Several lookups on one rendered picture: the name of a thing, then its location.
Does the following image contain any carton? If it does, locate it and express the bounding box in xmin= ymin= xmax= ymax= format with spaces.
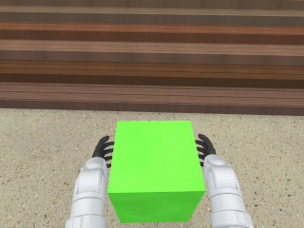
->
xmin=107 ymin=121 xmax=206 ymax=223

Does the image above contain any right robot hand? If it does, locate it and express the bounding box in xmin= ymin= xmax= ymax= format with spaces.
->
xmin=195 ymin=134 xmax=217 ymax=167

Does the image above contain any robot left forearm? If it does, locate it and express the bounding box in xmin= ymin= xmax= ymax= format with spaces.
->
xmin=65 ymin=157 xmax=108 ymax=228

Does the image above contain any robot right forearm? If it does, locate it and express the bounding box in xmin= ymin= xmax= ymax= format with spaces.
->
xmin=203 ymin=154 xmax=255 ymax=228

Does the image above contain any left robot hand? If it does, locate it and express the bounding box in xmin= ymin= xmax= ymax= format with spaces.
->
xmin=92 ymin=135 xmax=115 ymax=168

